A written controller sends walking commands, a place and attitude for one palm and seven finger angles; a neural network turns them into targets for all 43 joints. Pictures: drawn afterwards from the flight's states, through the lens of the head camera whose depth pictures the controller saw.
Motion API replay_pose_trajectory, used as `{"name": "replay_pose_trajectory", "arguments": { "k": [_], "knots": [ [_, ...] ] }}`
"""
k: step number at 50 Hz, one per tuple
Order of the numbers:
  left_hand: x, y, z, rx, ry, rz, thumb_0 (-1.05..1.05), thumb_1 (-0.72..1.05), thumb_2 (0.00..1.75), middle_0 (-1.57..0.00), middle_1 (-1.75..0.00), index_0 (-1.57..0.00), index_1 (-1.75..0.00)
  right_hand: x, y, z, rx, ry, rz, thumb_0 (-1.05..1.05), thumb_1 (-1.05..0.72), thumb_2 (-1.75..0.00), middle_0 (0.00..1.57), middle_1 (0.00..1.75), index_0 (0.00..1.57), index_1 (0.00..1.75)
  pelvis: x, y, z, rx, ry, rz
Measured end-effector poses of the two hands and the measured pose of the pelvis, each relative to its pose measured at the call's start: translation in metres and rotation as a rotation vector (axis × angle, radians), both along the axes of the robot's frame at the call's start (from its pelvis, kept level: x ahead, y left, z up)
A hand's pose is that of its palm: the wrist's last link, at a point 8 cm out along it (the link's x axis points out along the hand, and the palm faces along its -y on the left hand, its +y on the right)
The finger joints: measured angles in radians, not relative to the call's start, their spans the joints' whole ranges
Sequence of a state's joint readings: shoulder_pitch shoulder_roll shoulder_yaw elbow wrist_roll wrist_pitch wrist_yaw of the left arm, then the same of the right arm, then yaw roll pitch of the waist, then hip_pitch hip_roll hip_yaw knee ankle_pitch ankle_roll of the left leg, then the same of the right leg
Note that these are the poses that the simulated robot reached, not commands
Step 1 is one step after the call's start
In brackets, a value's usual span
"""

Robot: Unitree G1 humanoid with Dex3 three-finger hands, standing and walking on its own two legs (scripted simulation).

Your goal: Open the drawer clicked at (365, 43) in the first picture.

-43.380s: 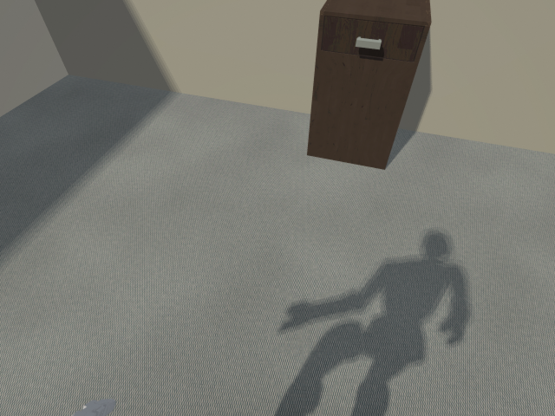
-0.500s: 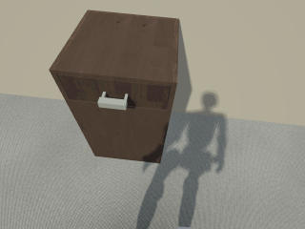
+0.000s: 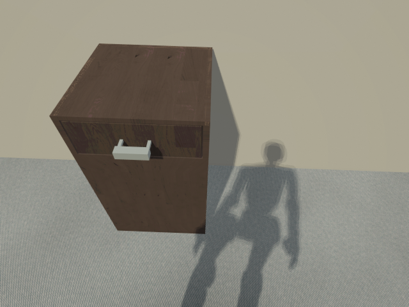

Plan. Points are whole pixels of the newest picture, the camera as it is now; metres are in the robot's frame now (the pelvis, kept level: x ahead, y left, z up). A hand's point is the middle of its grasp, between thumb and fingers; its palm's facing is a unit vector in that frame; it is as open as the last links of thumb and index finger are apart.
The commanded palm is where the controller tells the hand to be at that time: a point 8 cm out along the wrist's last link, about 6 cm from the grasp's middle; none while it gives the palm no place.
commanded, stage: come to a stop and stand still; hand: left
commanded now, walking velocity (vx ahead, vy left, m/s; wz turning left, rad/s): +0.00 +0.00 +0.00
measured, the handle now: (133, 147) +0.56 +0.24 -0.09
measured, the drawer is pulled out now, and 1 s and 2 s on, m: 0.00 0.00 0.00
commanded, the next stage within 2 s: look again from close up in 0.12 s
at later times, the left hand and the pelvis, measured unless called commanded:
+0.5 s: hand out of the picture +0.04 +0.20 -0.18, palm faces +0.03 -0.97 -0.23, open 7.4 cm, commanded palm none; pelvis +0.02 +0.02 -0.01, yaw +0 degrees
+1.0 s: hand out of the picture +0.10 +0.26 -0.10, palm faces -0.04 -0.88 -0.48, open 7.5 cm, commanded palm +0.10 +0.28 -0.06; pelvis -0.03 +0.06 -0.01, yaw +0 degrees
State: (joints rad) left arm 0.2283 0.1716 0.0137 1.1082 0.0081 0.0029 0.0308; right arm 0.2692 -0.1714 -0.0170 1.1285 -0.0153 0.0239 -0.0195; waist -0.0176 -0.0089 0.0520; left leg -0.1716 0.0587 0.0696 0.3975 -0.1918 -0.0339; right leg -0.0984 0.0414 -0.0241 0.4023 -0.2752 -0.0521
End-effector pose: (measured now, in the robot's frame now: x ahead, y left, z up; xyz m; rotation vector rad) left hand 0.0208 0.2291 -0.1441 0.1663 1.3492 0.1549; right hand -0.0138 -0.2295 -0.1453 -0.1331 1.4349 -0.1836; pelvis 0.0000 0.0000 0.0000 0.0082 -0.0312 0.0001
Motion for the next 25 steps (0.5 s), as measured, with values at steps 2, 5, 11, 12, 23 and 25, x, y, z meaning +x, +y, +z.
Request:
{"name": "replay_pose_trajectory", "arguments": {
  "k": [2,5,11,12,23,25],
  "knots": [
    [-0.003,-0.001,0.000,-0.003,0.011,0.001,0.01,0.93,0.90,-0.20,-0.30,-0.20,-0.30,-0.007,0.001,0.000,0.003,0.019,-0.003,0.01,-0.91,-0.90,0.20,0.30,0.20,0.30,0.000,-0.001,0.000,-0.001,0.003,0.000],
    [-0.008,-0.003,0.000,-0.007,0.030,0.005,0.01,0.92,0.90,-0.20,-0.30,-0.20,-0.30,-0.014,0.005,0.000,0.012,0.041,-0.009,0.01,-0.91,-0.90,0.20,0.30,0.20,0.30,0.001,-0.001,0.000,-0.002,0.007,0.000],
    [-0.015,-0.007,-0.001,-0.013,0.062,0.017,0.01,0.92,0.90,-0.20,-0.30,-0.20,-0.30,-0.014,0.014,-0.002,0.031,0.054,-0.014,0.01,-0.91,-0.90,0.20,0.30,0.20,0.30,0.006,-0.001,0.000,-0.001,0.013,-0.001],
    [-0.015,-0.007,-0.002,-0.015,0.063,0.004,0.01,0.91,0.90,-0.20,-0.30,-0.20,-0.30,-0.011,0.015,-0.002,0.036,0.049,-0.011,0.01,-0.91,-0.90,0.20,0.30,0.20,0.30,0.007,-0.001,0.000,-0.002,0.015,0.003],
    [0.009,0.016,-0.001,0.027,-0.056,-0.001,0.01,0.91,0.90,-0.20,-0.30,-0.20,-0.30,0.050,0.016,-0.005,-0.002,-0.150,0.023,0.01,-0.91,-0.90,0.20,0.30,0.20,0.30,0.016,0.015,-0.008,-0.008,0.014,0.004],
    [0.012,0.020,-0.003,0.022,-0.074,-0.004,0.01,0.91,0.90,-0.20,-0.30,-0.20,-0.30,0.061,0.019,-0.002,-0.011,-0.184,0.030,0.01,-0.91,-0.90,0.20,0.30,0.20,0.30,0.016,0.019,-0.009,-0.008,0.007,0.000]
  ]
}}
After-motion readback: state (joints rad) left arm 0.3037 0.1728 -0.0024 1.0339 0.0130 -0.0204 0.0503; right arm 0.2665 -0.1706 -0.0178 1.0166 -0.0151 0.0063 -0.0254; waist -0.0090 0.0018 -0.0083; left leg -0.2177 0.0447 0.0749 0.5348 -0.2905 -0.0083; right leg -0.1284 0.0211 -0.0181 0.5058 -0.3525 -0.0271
